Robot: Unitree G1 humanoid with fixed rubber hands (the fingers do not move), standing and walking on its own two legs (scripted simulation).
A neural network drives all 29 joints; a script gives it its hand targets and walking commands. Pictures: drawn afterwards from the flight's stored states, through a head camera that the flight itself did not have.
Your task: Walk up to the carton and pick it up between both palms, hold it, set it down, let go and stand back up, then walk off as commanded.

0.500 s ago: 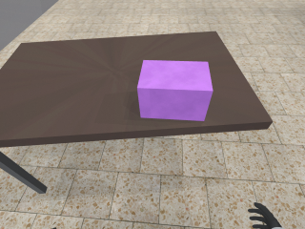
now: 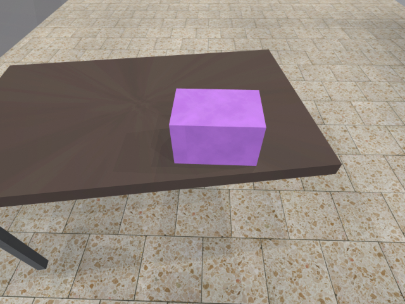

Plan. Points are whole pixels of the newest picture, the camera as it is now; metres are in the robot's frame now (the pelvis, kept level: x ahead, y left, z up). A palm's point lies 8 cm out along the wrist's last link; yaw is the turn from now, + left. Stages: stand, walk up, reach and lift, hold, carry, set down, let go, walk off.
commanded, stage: walk up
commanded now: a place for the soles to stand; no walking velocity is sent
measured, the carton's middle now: (216, 127) +0.61 -0.05 -0.03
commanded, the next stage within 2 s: none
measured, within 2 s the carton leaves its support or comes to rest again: neither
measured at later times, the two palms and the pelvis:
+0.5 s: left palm out of the picture +0.15 +0.28 -0.13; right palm (384, 285) +0.18 -0.38 -0.12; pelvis +0.11 -0.06 -0.03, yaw +2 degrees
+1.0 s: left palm (101, 244) +0.31 +0.26 -0.13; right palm (349, 238) +0.30 -0.38 -0.15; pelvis +0.19 -0.07 -0.05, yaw +2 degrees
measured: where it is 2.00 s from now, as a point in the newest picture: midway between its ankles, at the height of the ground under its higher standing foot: outside the picture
